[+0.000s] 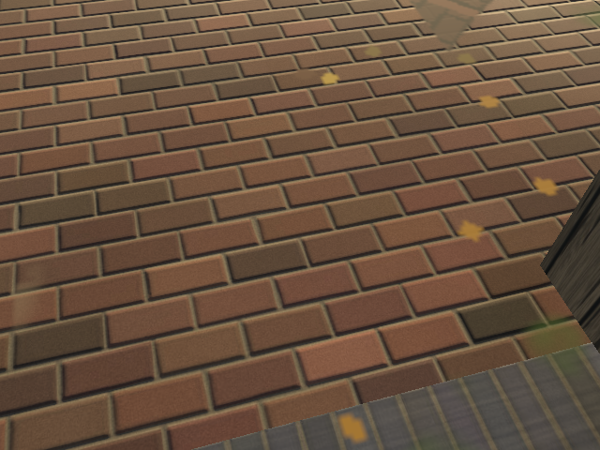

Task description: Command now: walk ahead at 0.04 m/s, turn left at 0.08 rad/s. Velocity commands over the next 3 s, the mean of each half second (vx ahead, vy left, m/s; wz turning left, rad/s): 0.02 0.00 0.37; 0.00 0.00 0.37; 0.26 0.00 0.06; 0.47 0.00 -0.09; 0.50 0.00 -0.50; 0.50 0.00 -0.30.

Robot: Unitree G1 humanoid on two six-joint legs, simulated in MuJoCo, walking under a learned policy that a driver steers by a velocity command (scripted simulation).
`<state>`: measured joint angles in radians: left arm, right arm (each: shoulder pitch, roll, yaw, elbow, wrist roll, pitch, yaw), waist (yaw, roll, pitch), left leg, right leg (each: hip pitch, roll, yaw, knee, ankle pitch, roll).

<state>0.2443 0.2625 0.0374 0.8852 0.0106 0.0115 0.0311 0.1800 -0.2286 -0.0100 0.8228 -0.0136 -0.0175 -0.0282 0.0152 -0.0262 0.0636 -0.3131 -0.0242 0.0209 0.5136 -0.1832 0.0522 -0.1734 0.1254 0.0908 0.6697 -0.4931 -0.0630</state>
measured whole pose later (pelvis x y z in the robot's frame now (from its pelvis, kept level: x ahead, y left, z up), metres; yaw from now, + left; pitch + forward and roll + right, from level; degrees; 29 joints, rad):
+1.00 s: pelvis -0.05 +0.00 +0.01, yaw +27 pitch -1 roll -1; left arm 0.23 0.29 0.05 0.88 0.02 0.06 0.01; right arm 0.13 -0.23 -0.01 0.82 -0.01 0.02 -0.01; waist 0.03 -0.05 0.07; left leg -0.14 -0.05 0.00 0.38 -0.22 0.07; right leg -0.34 -0.04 0.00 0.86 -0.42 0.02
